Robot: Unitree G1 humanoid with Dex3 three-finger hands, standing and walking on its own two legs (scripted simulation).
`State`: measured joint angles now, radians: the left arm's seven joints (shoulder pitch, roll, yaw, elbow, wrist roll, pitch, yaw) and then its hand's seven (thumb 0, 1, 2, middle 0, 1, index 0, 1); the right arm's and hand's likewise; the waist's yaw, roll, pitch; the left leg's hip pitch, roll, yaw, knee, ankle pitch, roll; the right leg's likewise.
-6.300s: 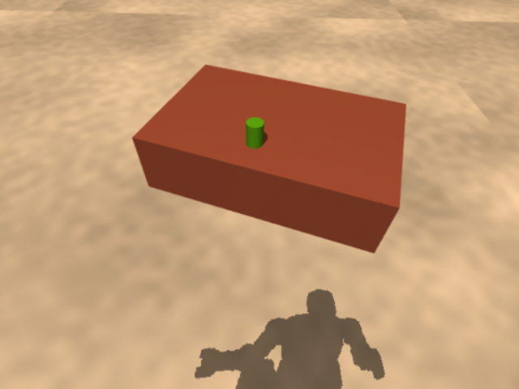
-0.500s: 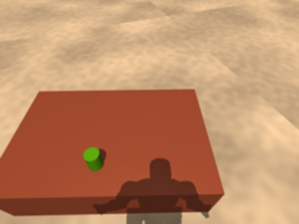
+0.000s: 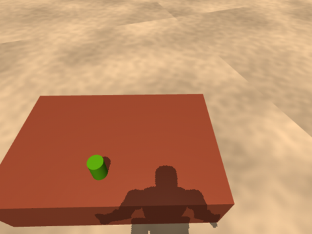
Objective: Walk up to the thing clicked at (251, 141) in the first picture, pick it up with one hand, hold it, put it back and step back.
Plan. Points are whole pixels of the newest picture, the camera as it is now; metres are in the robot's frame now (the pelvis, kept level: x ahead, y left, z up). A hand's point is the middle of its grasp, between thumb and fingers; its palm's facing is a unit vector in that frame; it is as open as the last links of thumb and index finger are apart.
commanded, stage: stand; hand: left
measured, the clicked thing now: (97, 167) +0.50 +0.29 -0.40
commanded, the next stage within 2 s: go down in 0.04 s
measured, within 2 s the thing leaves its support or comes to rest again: neither
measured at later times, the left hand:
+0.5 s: hand out of the picture +0.15 +0.27 -0.15, palm faces +0.04 -0.93 -0.37, open 13.6 cm
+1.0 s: hand out of the picture +0.15 +0.29 -0.14, palm faces +0.05 -0.94 -0.34, open 17.3 cm
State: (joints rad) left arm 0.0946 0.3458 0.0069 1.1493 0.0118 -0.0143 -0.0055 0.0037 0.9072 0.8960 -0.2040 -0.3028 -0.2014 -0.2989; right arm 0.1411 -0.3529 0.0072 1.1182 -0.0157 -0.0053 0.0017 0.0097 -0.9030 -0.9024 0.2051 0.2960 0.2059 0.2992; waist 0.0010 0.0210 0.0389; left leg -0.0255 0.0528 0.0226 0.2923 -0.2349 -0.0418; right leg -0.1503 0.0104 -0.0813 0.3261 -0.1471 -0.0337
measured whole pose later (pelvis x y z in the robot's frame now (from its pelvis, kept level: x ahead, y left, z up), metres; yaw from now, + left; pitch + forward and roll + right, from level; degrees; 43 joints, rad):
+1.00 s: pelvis +0.00 +0.05 -0.03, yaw +1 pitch +8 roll -2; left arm 0.27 0.30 0.10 0.34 0.03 0.41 0.00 -0.01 -0.50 0.05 -0.07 -0.05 -0.06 -0.05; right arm 0.23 -0.24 0.01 0.63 0.02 -0.14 -0.08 0.02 -0.85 -0.89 0.21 0.30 0.21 0.30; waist -0.02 0.03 -0.08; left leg -0.45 0.02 0.00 0.77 -0.46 0.02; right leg -0.51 -0.04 -0.09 0.68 -0.31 0.02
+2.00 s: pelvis -0.04 +0.04 -0.08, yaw +0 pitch +17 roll -3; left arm -0.34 0.68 0.56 1.00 -0.06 -0.09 -0.41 -0.01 -0.57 0.02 -0.09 -0.03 -0.08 -0.03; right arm 0.35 -0.30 0.03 0.70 -0.01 -0.24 -0.13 0.01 -0.88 -0.89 0.21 0.30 0.21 0.30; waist -0.06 -0.01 -0.08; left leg -0.85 0.03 -0.01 1.08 -0.53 0.02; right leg -0.90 -0.04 -0.08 0.97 -0.35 0.01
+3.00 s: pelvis -0.05 +0.05 -0.12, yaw +0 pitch +26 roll -5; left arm -0.71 0.96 0.74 1.27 -0.06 -0.26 -0.55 -0.01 -0.49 0.09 -0.05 -0.01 -0.03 -0.03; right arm 0.30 -0.31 0.12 0.68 -0.06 -0.18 -0.12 0.01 -0.88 -0.90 0.21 0.30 0.21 0.30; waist -0.12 -0.03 -0.08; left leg -1.15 0.03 -0.04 1.28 -0.58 0.03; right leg -1.17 -0.04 -0.11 1.11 -0.38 0.02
